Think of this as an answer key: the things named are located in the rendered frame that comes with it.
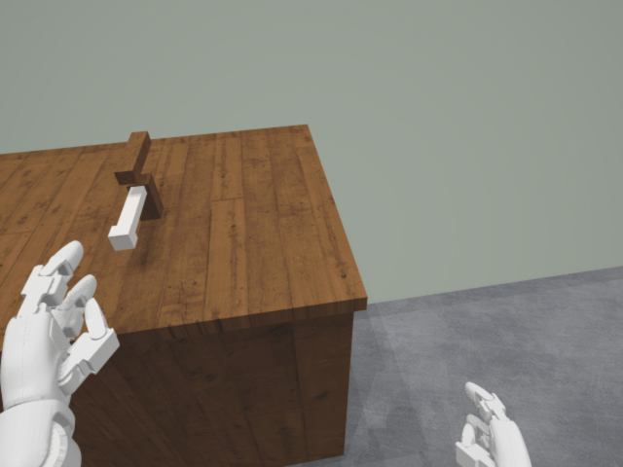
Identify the robot left forearm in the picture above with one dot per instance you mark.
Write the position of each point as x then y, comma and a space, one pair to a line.
38, 433

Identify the robot left hand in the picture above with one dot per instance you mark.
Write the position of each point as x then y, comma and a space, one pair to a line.
38, 340

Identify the tap lever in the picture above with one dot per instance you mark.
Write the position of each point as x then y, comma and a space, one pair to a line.
123, 236

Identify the robot right hand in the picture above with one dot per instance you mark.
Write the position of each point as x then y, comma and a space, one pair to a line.
502, 444

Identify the counter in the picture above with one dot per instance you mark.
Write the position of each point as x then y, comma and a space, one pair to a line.
234, 311

